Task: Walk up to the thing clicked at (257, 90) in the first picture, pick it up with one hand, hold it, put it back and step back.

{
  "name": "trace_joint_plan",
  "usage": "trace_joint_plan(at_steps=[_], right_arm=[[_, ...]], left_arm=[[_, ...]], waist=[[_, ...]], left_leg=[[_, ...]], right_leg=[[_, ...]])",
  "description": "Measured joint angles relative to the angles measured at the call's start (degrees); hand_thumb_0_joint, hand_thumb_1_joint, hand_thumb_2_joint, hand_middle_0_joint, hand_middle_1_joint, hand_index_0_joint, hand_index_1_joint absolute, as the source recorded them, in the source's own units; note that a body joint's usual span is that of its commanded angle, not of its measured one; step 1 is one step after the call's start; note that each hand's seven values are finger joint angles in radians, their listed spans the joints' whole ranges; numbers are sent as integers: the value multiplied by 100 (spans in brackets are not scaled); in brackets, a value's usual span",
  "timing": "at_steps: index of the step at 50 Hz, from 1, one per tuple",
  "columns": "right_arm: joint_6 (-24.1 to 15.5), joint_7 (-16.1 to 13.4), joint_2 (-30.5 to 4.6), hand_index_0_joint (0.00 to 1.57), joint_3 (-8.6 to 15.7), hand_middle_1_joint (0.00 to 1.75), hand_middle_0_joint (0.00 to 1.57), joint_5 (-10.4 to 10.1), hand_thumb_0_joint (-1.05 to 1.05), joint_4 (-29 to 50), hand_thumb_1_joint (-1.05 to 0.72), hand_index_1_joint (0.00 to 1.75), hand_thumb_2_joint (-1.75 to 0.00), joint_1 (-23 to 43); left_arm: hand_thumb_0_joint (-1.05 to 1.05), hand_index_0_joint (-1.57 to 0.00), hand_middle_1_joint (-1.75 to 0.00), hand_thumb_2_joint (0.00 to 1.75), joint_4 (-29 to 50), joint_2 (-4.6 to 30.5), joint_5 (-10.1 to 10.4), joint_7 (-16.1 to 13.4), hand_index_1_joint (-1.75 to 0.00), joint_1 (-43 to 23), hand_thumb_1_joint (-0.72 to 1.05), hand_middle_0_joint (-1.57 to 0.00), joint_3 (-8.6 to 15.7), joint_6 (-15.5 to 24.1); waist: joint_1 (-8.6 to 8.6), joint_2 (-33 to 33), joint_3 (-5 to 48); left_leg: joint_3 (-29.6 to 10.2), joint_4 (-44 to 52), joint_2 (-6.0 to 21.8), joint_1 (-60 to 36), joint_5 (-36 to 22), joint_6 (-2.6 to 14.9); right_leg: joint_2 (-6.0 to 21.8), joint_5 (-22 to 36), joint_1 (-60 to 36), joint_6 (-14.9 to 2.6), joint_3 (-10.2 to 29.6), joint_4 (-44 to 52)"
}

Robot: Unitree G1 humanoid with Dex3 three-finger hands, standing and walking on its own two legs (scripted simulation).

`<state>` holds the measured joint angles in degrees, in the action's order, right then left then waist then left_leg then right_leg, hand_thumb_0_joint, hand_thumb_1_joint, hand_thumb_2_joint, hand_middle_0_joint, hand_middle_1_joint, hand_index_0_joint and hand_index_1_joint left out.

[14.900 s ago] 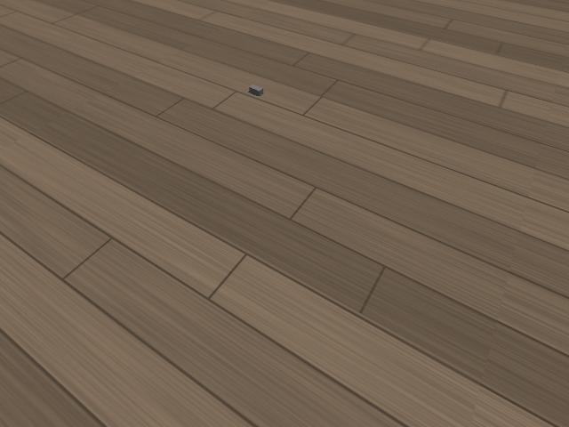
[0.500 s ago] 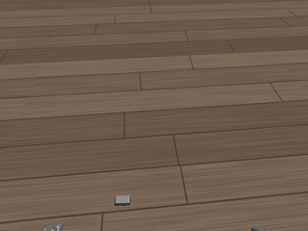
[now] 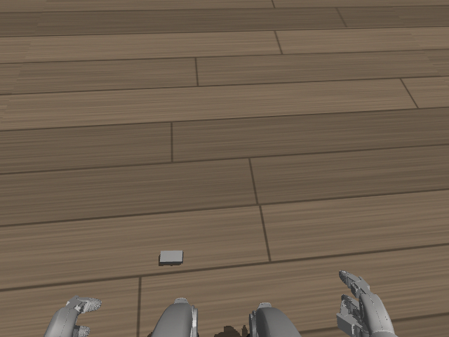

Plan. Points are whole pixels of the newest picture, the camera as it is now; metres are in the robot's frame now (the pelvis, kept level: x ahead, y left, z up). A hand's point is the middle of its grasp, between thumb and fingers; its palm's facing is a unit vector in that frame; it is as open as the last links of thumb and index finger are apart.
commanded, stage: rise first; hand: left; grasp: from above
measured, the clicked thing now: (171, 257) +0.40 +0.18 -0.67
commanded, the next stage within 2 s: none
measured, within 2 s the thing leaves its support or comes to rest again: neither
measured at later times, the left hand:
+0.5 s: hand (122, 299) +0.22 +0.26 -0.35, palm faces -0.45 -0.45 -0.77, open 12.7 cm
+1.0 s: hand (139, 276) +0.30 +0.25 -0.46, palm faces -0.48 -0.13 -0.87, open 12.3 cm
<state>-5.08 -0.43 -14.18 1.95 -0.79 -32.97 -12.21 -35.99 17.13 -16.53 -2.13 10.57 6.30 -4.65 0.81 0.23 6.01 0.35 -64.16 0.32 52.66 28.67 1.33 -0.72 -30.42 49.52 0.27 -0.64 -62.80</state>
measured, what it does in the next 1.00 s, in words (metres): lowers itself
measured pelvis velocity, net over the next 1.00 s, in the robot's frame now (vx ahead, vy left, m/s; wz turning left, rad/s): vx -0.09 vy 0.00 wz -0.09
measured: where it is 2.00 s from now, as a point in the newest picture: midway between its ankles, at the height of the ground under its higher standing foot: outside the picture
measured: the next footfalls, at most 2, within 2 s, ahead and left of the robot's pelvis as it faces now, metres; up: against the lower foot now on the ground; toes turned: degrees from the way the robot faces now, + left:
none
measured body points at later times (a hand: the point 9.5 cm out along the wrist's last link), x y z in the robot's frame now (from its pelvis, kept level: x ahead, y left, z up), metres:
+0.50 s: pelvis -0.06 -0.01 -0.19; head +0.14 +0.00 +0.21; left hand +0.24 +0.28 -0.30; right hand +0.14 -0.28 -0.32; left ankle +0.02 +0.10 -0.66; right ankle +0.00 -0.13 -0.66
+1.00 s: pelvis -0.09 +0.00 -0.30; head +0.11 +0.03 +0.10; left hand +0.32 +0.25 -0.41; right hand +0.00 -0.29 -0.42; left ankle +0.02 +0.10 -0.66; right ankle +0.00 -0.13 -0.66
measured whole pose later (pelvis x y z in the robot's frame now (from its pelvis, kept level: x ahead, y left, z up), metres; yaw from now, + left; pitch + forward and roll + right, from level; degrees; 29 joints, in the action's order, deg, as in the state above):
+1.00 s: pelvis -0.09 +0.00 -0.30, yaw -5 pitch +33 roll -6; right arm -3.5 3.9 -15.0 2.0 3.2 -43.7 -7.8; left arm -65.6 31.2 -62.4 -19.3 -35.0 1.3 11.7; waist 5.0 0.0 8.5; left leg -3.6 -125.6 1.9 123.6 35.9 1.8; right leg -1.8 -39.1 118.4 -0.4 -5.2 -123.6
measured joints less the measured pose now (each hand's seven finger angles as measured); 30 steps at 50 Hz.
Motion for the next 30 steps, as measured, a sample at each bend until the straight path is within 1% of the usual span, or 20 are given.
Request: trace_joint_plan(at_steps=[5,9,12,16,19,24,26,30], right_arm=[[-125,5,-35,20,-3,30,20,30,1,137,-93,30,-90,209],[-252,45,-67,20,-27,30,20,43,1,196,-94,30,-90,396],[-346,95,-105,20,-16,30,20,51,1,197,-94,30,-91,534],[-418,181,-184,20,15,30,20,53,0,88,-95,30,-91,715],[-408,248,-244,20,58,30,20,51,0,-50,-95,30,-91,843],[-340,329,-292,20,142,30,20,73,0,-318,-95,30,-91,965],[-303,353,-285,20,167,30,20,95,1,-426,-95,30,-91,963],[-228,392,-232,20,192,30,20,155,1,-648,-94,30,-90,871]], left_arm=[[-1,-34,-78,78,503,56,-303,-66,-80,173,-31,-37,-98,-40],[-1,-36,-78,77,396,168,-633,-133,-80,-98,-32,-38,-166,45],[-1,-36,-77,77,212,289,-985,-192,-79,-459,-32,-39,-210,230],[-1,-36,-77,77,-21,437,-1496,-338,-79,-976,-31,-39,-275,607],[-1,-36,-77,77,-160,532,-1866,-507,-78,-1366,-31,-39,-278,834],[-1,-35,-77,78,-614,695,-2448,-790,-78,-2167,-31,-38,-272,1065],[-1,-35,-76,79,-836,773,-2658,-869,-78,-2494,-31,-37,-281,1134],[-1,-35,-74,79,-1180,890,-2994,-1001,-76,-3050,-29,-38,-318,1269]], waist=[[-18,-45,194],[-6,-67,361],[5,-51,459],[11,-43,552],[-6,-63,564],[-67,-108,464],[-93,-116,410],[-112,-122,313]], left_leg=[[-48,-772,-3,829,277,5],[-76,-1441,-12,1621,475,-1],[-90,-2013,-17,2307,623,-15],[-111,-2805,-2,3245,802,-39],[-130,-3381,28,3911,900,-51],[-178,-4190,78,4908,926,-74],[-203,-4469,104,5261,906,-81],[-257,-4965,139,5838,850,-92]], right_leg=[[5,-300,797,-3,-54,-763],[17,-536,1578,-15,-89,-1459],[27,-720,2262,-31,-110,-2065],[19,-937,3196,-64,-138,-2889],[-6,-1048,3861,-89,-164,-3476],[-46,-1084,4859,-134,-221,-4298],[-67,-1060,5215,-147,-249,-4574],[-93,-999,5786,-167,-310,-5060]])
